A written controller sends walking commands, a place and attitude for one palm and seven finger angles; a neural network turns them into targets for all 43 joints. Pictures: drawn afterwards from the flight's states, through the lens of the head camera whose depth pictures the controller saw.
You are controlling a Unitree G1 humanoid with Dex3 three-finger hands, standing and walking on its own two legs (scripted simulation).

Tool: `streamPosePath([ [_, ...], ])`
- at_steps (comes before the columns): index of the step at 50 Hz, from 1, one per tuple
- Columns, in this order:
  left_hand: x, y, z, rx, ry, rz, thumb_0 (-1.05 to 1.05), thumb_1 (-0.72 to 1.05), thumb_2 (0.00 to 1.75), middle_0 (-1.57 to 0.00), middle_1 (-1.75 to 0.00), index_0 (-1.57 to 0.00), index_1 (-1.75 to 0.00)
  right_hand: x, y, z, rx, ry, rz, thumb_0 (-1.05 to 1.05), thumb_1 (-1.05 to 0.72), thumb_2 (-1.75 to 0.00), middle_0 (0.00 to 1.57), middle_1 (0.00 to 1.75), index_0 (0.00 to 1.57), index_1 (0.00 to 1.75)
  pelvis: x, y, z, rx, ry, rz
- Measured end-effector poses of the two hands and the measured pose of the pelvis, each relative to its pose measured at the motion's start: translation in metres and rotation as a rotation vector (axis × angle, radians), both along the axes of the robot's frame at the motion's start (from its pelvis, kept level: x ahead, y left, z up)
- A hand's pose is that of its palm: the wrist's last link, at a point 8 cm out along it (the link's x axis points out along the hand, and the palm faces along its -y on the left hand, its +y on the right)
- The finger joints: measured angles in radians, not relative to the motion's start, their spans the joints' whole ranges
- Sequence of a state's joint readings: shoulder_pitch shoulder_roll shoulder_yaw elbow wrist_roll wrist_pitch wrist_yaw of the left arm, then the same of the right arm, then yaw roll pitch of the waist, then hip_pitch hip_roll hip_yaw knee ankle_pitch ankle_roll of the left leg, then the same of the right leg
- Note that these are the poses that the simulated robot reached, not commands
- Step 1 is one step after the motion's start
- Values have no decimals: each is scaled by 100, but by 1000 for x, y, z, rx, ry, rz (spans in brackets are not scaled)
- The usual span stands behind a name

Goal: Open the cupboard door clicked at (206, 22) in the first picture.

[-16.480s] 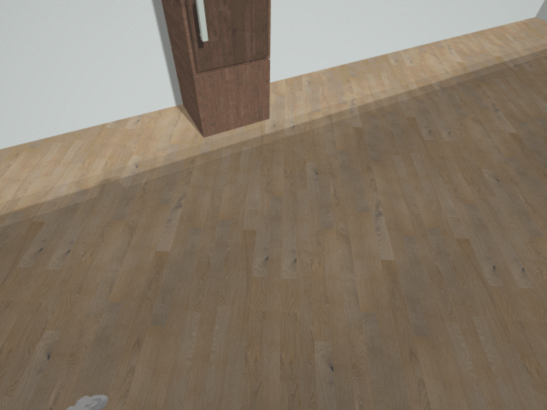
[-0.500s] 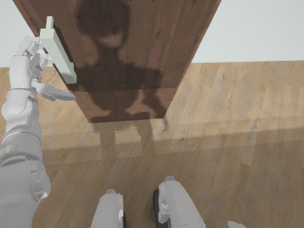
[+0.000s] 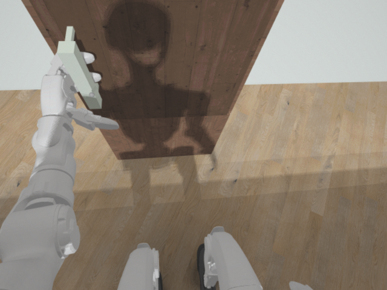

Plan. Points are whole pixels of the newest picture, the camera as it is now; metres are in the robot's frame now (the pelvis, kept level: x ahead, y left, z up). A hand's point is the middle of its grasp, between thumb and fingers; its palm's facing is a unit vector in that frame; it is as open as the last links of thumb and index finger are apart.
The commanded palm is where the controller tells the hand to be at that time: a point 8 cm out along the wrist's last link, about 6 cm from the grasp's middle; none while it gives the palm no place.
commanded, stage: slide the fingers in behind the handle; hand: left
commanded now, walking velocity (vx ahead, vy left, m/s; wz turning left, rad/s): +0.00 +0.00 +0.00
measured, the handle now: (84, 71) +0.56 +0.19 +0.03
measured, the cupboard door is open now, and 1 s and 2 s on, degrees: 0 0 28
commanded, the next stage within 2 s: close the thumb around the handle in 0.46 s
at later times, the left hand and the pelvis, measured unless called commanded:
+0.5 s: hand (92, 94) +0.50 +0.17 +0.03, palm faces +0.02 -1.00 -0.04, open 14.1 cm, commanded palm +0.47 +0.20 +0.03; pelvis +0.00 +0.00 +0.00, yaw +0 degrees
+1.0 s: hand (92, 93) +0.50 +0.17 +0.03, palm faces +0.01 -1.00 -0.04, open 8.8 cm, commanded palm +0.47 +0.21 +0.03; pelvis +0.00 +0.00 +0.00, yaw +0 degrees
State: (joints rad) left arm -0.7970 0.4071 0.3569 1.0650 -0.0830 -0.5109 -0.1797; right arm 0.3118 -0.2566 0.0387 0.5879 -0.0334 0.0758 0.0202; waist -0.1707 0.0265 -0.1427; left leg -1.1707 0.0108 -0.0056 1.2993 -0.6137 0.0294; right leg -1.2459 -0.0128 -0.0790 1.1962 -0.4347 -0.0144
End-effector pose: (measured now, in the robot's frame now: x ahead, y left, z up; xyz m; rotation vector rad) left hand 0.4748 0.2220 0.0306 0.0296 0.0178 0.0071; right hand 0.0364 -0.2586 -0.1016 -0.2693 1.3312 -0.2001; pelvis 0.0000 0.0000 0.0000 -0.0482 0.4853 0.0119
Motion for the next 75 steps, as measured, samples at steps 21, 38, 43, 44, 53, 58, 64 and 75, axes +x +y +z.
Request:
streamPosePath([
  [21, -1, -3, 0, 9, 2, 20, -2, -50, 30, -30, -120, -27, -120, -8, -2, -1, 7, 32, -1, 1, -91, -90, 20, 30, 20, 30, 0, -2, 1, 5, -1, 2],
  [38, 1, -2, -1, 8, 0, 21, -2, -32, 37, -31, -122, -29, -122, 1, -2, -3, 5, 25, 14, 1, -91, -90, 20, 30, 20, 30, 1, -2, 0, 2, 4, 9],
  [43, 2, -2, -1, 8, 1, 18, -1, -10, 46, -33, -124, -30, -125, 1, -2, -3, 5, 24, 10, 1, -91, -90, 20, 30, 20, 30, 1, -2, 0, 2, 4, 7],
  [44, 2, -2, -1, 7, 1, 17, -1, -5, 49, -33, -125, -31, -125, 1, -2, -2, 5, 23, 9, 1, -91, -90, 20, 30, 20, 30, 1, -2, 0, 1, 5, 7],
  [53, 6, 0, -3, 5, 10, 2, 0, 43, 69, -37, -130, -35, -130, -2, -1, 0, -3, 20, -1, 1, -91, -90, 20, 30, 20, 30, 2, -1, 0, 0, 7, 1],
  [58, 7, 0, -4, -3, 10, -3, 0, 66, 79, -38, -133, -37, -133, -4, 0, 0, -5, 23, -8, 1, -91, -90, 20, 30, 20, 30, 2, 1, 0, -1, 9, -3],
  [64, 5, -1, -5, -6, 10, 5, 0, 66, 78, -36, -134, -35, -135, -5, 3, 1, 0, 16, -22, 1, -91, -90, 20, 30, 20, 30, 4, 3, 1, -2, 7, -10],
  [75, -3, -4, -4, -7, 11, 17, 0, 67, 76, -35, -135, -33, -135, 0, 7, 3, 15, 6, -20, 1, -91, -90, 20, 30, 20, 30, 7, 3, 4, 0, -1, -11],
])
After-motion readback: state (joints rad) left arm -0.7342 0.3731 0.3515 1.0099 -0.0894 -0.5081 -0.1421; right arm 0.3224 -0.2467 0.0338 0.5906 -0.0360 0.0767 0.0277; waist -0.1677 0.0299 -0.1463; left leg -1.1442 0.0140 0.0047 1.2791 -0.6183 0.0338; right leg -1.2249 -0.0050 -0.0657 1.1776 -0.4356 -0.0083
